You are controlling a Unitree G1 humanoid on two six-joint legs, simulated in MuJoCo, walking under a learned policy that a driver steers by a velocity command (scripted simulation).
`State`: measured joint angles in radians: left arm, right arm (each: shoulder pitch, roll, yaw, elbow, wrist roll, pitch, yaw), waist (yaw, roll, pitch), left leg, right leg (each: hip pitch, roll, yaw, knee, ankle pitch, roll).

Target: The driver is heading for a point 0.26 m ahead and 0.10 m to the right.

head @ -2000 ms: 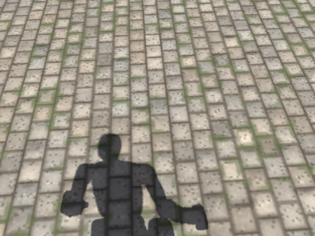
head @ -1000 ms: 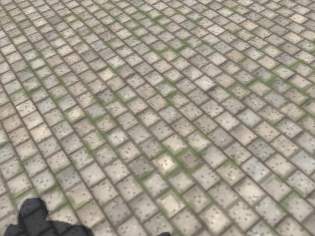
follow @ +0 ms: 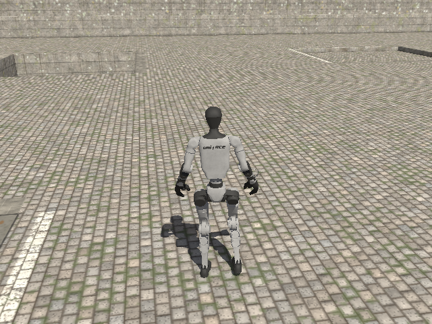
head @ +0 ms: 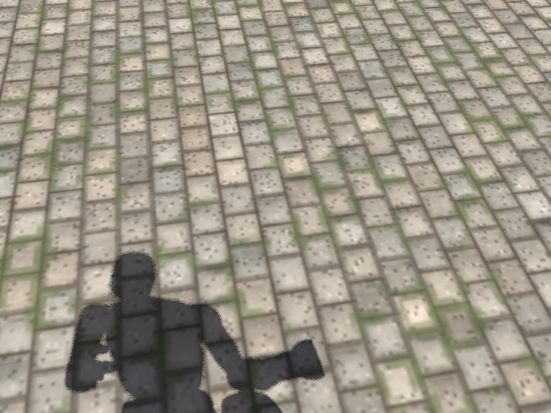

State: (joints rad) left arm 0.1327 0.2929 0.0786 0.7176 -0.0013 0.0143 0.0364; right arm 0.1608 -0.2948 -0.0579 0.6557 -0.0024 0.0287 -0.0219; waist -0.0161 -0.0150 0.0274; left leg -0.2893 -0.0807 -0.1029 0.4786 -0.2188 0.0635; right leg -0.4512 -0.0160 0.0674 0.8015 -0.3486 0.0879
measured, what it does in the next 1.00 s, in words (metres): steps on the spot: right foot, then left foot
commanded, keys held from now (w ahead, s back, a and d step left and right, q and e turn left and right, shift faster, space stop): no key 0.06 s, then w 0.14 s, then no key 0.80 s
